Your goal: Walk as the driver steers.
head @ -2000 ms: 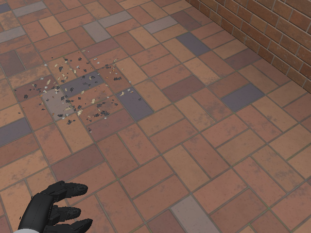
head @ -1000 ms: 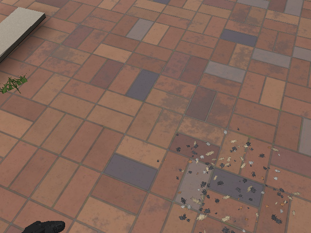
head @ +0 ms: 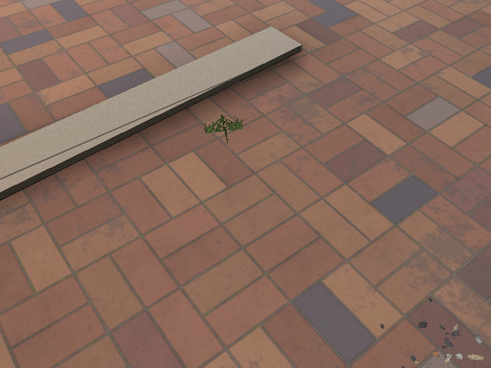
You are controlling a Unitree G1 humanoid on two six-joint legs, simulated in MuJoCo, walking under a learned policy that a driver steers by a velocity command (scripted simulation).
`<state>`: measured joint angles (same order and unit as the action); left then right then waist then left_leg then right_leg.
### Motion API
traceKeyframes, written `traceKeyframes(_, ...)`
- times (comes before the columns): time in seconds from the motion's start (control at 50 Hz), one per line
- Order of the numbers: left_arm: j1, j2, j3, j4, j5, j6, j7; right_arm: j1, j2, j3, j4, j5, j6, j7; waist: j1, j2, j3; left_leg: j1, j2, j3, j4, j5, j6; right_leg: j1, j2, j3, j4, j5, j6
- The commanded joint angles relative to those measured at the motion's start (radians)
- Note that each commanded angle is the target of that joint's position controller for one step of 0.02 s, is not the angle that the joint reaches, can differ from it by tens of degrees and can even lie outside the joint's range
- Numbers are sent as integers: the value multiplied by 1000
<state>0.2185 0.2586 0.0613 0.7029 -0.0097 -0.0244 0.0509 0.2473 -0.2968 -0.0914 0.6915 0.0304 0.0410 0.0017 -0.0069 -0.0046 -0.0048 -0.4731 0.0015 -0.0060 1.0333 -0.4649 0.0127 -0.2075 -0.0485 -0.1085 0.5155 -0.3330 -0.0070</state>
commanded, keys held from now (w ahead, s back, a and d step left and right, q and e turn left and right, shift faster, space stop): w+q+shift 0.08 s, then shift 0.92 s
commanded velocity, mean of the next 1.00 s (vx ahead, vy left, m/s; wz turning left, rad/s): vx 0.17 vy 0.00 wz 0.22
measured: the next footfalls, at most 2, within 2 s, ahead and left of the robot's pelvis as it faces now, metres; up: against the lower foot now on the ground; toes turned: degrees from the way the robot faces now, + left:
left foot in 0.22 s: +0.14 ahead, +0.19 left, +0.00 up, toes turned +12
right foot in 0.66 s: +0.33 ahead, +0.01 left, +0.00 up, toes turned +10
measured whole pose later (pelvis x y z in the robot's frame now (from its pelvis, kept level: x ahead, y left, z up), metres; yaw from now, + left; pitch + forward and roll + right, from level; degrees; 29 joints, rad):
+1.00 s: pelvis +0.22 +0.12 +0.00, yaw +12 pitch +0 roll +0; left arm 0.06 0.23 0.04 0.88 0.00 -0.01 0.00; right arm 0.24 -0.24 -0.05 0.87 -0.01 0.04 -0.03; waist -0.01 0.00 0.03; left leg -0.07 -0.03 0.01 0.48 -0.42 0.04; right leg -0.33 -0.01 -0.04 0.55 -0.23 -0.01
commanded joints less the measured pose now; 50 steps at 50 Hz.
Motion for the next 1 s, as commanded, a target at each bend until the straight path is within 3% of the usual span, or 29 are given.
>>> traceKeyframes(0.02,-1,175,54,-49,-4,-34,3,-120,-67,-14,-118,-2,-32,11,44,-110,64,-346,118,-32,71,46,-9,181,-331,340,-396,-352,-147)
traceKeyframes(0.08,-53,198,65,-55,3,-49,-18,-92,-45,-3,-116,-1,-38,28,13,-123,43,-151,137,23,-69,137,-11,72,-256,100,-397,-202,-103)
traceKeyframes(0.1,-60,202,67,-50,3,-50,-29,-92,-34,4,-112,-4,-39,30,10,-99,57,-68,131,38,-148,134,-7,24,-234,38,-385,-127,-102)
traceKeyframes(0.14,-24,217,73,-25,-2,-43,-49,-82,-32,9,-111,-9,-41,32,20,-64,74,15,93,90,-254,107,-4,19,-237,-8,-325,-28,-123)
traceKeyframes(0.16,-25,224,74,-15,-14,-33,-57,-41,-37,6,-103,-8,-41,31,-4,-47,69,84,66,121,-330,161,9,7,-246,-23,-269,3,-121)
traceKeyframes(0.18,-30,222,71,-8,-23,-25,-62,36,-58,-7,-81,-11,-40,28,-48,-31,41,216,11,161,-398,215,29,-36,-236,-49,-156,129,-105)
traceKeyframes(0.2,-14,174,52,-2,-16,-23,-69,173,-130,-44,-41,-11,-37,18,-108,34,-24,388,-53,163,-441,246,59,-77,-180,-104,84,317,-70)
traceKeyframes(0.22,-36,93,21,-34,22,-25,-70,300,-257,-78,-26,-10,-37,0,-145,293,-50,520,118,-129,-557,393,123,-268,-88,-149,479,-1,21)
traceKeyframes(0.24,-12,57,5,-92,25,-42,-60,236,-355,-74,-89,-29,-56,-2,-54,451,-165,590,372,-698,-749,394,331,-513,65,18,783,-326,76)
traceKeyframes(0.26,-52,166,27,-65,-25,-49,-60,191,-254,-46,-109,-33,-79,16,-97,197,-184,558,411,-664,-788,397,344,-537,19,135,861,-259,66)
traceKeyframes(0.28,-71,161,27,-64,-40,-49,-60,170,-219,-32,-92,-32,-90,18,-72,188,-116,507,382,-527,-748,421,310,-565,-20,123,849,-197,39)
traceKeyframes(0.3,-68,149,24,-45,-21,-45,-52,121,-179,-19,-84,-23,-93,18,-45,120,-74,438,329,-415,-716,475,258,-545,-66,129,790,-127,22)
traceKeyframes(0.32,-67,150,26,-31,-1,-38,-46,67,-147,-7,-87,-23,-91,13,-23,112,-51,367,289,-327,-715,545,221,-494,-85,138,720,-74,15)
traceKeyframes(0.34,-43,151,29,-14,0,-28,-48,33,-130,3,-94,-30,-91,5,0,118,-51,320,259,-261,-736,617,202,-425,-84,135,693,-20,14)
traceKeyframes(0.4,-13,115,23,19,9,-9,-48,6,-108,12,-82,-45,-104,-15,32,58,-75,326,232,-153,-759,832,208,-366,-56,129,589,95,33)
traceKeyframes(0.44,-42,79,10,20,16,-3,-46,-12,-83,20,-67,-44,-101,-25,37,51,-69,339,204,-85,-753,888,189,-342,-53,134,434,164,47)
traceKeyframes(0.48,-90,59,0,13,15,-1,-49,-17,-83,20,-49,-43,-91,-33,22,79,-63,349,184,-45,-743,922,170,-302,-44,127,289,221,59)
traceKeyframes(0.56,-139,72,2,4,10,3,-53,8,-87,17,-1,-41,-72,-26,-10,97,-52,378,197,-62,-710,929,182,-249,-23,118,149,219,58)
traceKeyframes(0.62,-138,78,6,6,18,-2,-57,-19,-69,22,24,-29,-60,-19,2,88,-36,386,195,-93,-643,867,180,-200,-9,108,38,205,20)
traceKeyframes(0.64,-119,78,5,13,27,-8,-58,-18,-61,24,35,-24,-58,-18,22,63,-39,368,171,-88,-611,816,152,-123,-6,107,-66,346,-1)
traceKeyframes(0.66,-99,117,15,21,34,-14,-52,13,-51,26,43,-35,-64,-18,13,13,-73,344,119,-75,-573,723,110,-12,-41,152,-79,631,-23)
traceKeyframes(0.68,-106,173,25,19,36,-16,-45,107,-53,21,57,-56,-72,-15,-53,-66,-116,276,55,-60,-557,575,63,114,-98,198,-9,840,-72)
traceKeyframes(0.7,-106,119,16,29,27,-10,-44,141,-39,26,81,-58,-71,-19,-52,-104,-170,260,42,-56,-580,445,23,165,-120,224,26,804,-130)
traceKeyframes(0.72,-125,83,10,28,12,-2,-49,86,-54,27,83,-53,-62,-22,-19,-88,-138,266,30,-45,-591,400,8,130,-96,212,25,728,-131)
traceKeyframes(0.74,-140,73,8,32,9,4,-52,45,-59,24,78,-45,-52,-25,-9,-67,-116,263,24,-39,-586,406,10,101,-79,199,22,672,-118)
traceKeyframes(0.82,-146,81,8,65,13,-5,-62,26,-59,18,86,-40,-13,-29,-6,-41,-104,324,34,-49,-583,502,26,50,-57,175,21,607,-93)
traceKeyframes(1.0,-188,85,7,140,9,8,-47,40,-48,12,160,-36,-12,-35,-4,11,-65,334,48,-49,-602,530,29,60,-36,152,15,525,-80)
